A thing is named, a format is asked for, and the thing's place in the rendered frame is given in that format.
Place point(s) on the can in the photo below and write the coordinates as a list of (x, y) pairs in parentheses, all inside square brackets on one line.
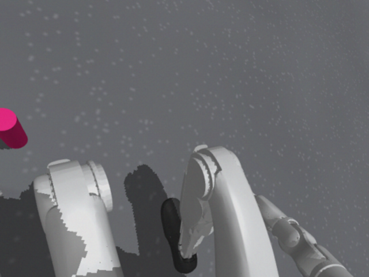
[(11, 131)]

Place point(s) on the right robot foot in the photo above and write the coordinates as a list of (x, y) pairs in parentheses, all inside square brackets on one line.
[(171, 221)]

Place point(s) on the right robot arm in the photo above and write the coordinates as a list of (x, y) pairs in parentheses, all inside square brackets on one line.
[(312, 260)]

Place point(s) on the right robot hand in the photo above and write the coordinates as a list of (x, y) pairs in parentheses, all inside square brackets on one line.
[(270, 213)]

